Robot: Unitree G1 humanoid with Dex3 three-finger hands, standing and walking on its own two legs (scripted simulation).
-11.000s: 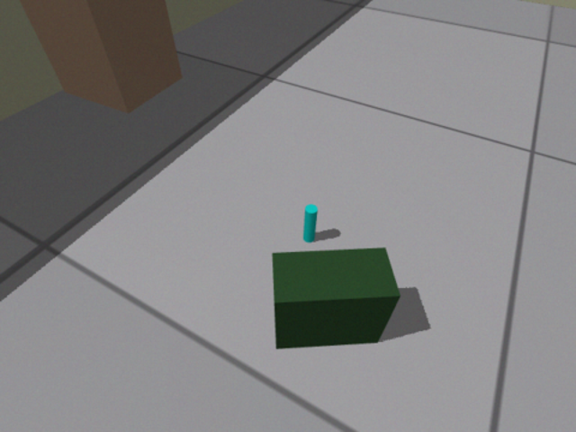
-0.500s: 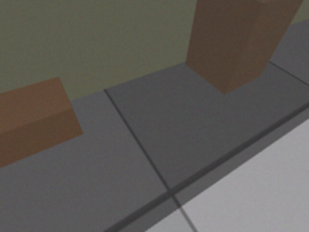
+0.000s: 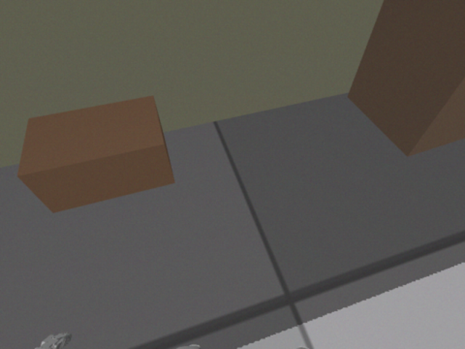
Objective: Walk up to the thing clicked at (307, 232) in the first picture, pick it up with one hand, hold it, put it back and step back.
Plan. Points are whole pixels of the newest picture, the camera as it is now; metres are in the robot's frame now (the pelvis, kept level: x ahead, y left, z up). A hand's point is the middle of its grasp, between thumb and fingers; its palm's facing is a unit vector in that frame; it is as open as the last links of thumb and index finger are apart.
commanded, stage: walk up
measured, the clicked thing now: out of the picture -0.31 -1.13 -0.64
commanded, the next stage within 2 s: stand in 0.66 s
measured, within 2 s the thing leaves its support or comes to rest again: neither
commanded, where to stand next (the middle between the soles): +0.06 +0.01 m, yaw +2 degrees
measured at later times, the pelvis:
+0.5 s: pelvis +0.01 +0.00 +0.02, yaw +5 degrees
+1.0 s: pelvis +0.02 -0.01 +0.04, yaw +4 degrees
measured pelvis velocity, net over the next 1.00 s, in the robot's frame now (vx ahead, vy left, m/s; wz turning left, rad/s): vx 0.02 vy -0.01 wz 0.07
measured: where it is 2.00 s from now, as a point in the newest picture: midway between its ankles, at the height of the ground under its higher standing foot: outside the picture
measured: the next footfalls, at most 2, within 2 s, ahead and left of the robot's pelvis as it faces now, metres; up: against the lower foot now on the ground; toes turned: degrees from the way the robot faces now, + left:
none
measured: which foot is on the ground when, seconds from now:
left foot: down 0.00-1.00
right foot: down 0.00-1.00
